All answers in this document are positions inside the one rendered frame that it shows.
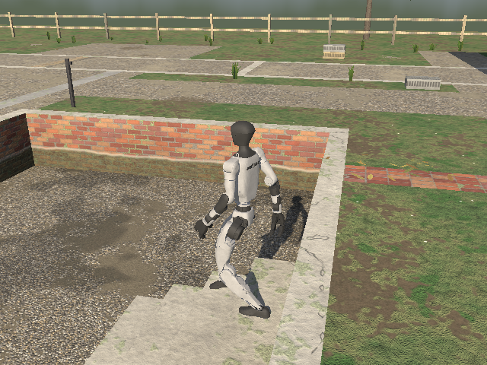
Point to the right robot hand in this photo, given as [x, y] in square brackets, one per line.
[277, 219]

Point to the robot right upper arm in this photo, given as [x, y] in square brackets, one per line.
[265, 166]

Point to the left robot hand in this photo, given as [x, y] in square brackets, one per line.
[201, 228]

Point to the right robot foot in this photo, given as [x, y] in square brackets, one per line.
[216, 285]

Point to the left robot forearm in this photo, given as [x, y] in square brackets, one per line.
[215, 213]

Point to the humanoid robot head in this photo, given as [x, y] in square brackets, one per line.
[242, 132]

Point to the right robot forearm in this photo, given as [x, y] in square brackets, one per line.
[275, 198]

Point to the robot left upper arm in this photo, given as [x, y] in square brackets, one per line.
[230, 169]

